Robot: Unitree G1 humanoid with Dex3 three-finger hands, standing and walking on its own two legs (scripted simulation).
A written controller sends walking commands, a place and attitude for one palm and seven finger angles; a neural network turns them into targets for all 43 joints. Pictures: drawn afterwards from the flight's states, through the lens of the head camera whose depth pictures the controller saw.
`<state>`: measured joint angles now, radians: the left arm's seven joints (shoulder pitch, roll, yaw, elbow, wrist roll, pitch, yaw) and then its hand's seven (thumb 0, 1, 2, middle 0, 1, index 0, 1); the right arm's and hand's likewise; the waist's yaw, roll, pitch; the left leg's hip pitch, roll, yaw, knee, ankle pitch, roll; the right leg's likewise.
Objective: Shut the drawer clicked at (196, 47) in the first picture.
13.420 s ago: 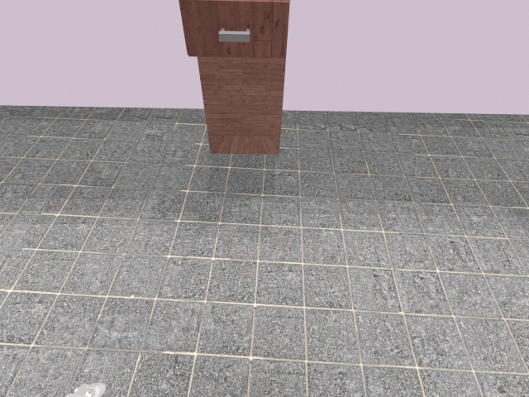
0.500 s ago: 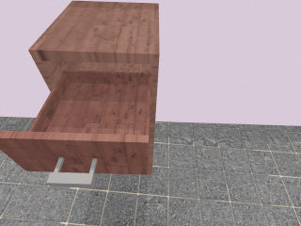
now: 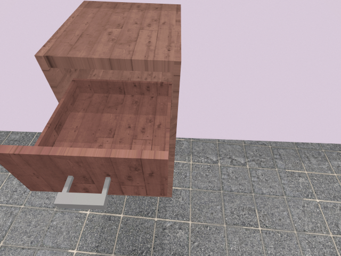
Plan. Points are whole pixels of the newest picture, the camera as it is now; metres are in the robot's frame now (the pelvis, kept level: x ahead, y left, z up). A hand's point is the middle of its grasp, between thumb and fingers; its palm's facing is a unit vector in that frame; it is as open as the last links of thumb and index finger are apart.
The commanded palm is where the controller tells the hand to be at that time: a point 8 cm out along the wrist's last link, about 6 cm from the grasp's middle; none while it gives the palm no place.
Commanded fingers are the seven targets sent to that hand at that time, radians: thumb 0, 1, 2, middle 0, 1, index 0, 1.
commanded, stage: look again from close up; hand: left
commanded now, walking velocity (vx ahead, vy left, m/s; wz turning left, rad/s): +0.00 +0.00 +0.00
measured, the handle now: (85, 190) +0.24 +0.21 +0.03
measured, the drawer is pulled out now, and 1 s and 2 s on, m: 0.30 0.30 0.30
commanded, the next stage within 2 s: raise the hand and make a fist in 0.02 s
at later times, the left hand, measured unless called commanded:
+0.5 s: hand out of the picture +0.12 +0.14 -0.02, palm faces +0.02 -1.00 +0.00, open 6.3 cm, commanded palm +0.08 +0.21 -0.02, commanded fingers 0.00 0.90 0.90 -0.60 -0.73 -0.60 -0.73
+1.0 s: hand out of the picture +0.11 +0.16 +0.04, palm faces +0.06 -1.00 -0.07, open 3.7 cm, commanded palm +0.06 +0.21 +0.05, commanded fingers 0.00 0.90 0.90 -1.10 -1.27 -1.10 -1.27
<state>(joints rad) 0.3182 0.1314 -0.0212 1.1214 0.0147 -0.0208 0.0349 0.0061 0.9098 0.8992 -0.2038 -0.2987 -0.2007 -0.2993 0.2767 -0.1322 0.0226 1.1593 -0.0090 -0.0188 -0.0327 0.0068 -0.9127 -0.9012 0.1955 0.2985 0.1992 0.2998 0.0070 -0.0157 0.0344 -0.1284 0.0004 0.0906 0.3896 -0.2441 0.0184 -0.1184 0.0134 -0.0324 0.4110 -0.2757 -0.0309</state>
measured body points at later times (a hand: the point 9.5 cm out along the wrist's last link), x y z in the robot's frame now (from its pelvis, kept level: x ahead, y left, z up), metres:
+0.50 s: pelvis -0.04 -0.01 -0.06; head -0.02 +0.00 +0.39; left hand +0.11 +0.19 -0.02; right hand +0.19 -0.26 -0.09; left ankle -0.02 +0.10 -0.74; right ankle -0.03 -0.10 -0.74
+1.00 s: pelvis -0.04 -0.01 -0.05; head -0.02 -0.02 +0.40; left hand +0.11 +0.22 +0.04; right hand +0.13 -0.23 -0.13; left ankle -0.02 +0.10 -0.74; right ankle -0.03 -0.10 -0.74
